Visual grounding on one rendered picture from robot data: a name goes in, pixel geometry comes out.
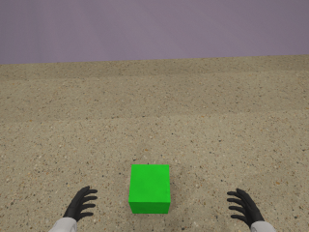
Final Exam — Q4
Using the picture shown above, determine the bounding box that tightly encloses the right robot forearm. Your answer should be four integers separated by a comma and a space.
250, 220, 276, 232

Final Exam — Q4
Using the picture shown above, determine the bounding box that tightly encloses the robot right hand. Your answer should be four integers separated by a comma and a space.
227, 188, 265, 230

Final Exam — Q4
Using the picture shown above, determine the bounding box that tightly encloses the carton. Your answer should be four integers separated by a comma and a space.
128, 164, 171, 214

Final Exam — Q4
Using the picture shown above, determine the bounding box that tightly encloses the left robot forearm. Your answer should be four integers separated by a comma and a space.
48, 217, 77, 232

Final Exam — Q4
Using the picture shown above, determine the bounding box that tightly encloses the robot left hand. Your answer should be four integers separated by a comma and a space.
63, 186, 98, 222

